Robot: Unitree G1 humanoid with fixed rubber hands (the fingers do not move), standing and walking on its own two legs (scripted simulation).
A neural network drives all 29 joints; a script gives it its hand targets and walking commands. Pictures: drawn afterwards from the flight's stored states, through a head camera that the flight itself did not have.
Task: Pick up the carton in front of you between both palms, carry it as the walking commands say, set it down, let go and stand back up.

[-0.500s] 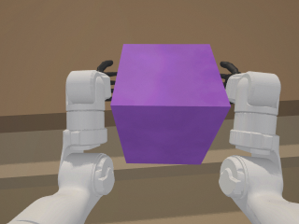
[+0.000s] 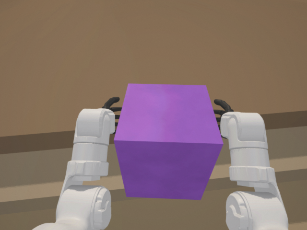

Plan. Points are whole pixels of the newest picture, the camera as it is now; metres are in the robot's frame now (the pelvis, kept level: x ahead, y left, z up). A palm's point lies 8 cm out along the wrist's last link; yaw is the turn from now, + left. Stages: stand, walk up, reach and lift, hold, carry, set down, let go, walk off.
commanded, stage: carry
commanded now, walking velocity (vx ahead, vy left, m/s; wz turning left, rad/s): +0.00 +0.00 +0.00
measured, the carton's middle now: (165, 142) +0.34 +0.01 +0.06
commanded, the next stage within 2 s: none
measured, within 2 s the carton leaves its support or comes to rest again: neither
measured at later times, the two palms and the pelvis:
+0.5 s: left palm (113, 127) +0.33 +0.14 +0.14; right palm (236, 130) +0.33 -0.16 +0.14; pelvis -0.02 -0.01 +0.00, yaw +0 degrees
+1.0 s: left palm (113, 121) +0.33 +0.13 +0.15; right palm (239, 124) +0.33 -0.17 +0.15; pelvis -0.02 -0.02 +0.00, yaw +0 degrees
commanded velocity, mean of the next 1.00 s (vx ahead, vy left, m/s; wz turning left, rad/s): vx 0.10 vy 0.00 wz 0.00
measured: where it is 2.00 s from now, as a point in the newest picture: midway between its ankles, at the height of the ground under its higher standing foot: (186, 181)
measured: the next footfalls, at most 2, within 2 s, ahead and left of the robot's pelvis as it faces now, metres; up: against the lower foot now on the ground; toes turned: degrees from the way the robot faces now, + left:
right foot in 1.48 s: +0.37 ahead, -0.21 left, +0.15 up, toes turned -8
left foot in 2.00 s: +0.64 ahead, -0.07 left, +0.31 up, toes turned +6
